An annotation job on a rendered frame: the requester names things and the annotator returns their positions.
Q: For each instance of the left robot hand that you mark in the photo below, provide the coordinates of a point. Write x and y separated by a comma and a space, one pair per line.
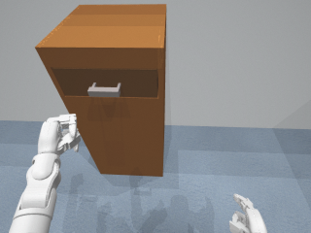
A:
53, 140

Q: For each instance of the drawer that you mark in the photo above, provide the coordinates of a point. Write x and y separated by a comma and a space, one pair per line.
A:
135, 82

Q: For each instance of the handle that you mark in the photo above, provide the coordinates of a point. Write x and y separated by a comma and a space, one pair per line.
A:
97, 91

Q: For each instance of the cabinet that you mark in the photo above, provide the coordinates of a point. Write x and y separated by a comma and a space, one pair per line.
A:
124, 135

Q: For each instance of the left robot forearm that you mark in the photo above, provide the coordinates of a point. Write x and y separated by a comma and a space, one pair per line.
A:
36, 205

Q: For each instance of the right robot hand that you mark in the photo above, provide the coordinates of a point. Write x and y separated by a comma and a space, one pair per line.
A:
251, 222

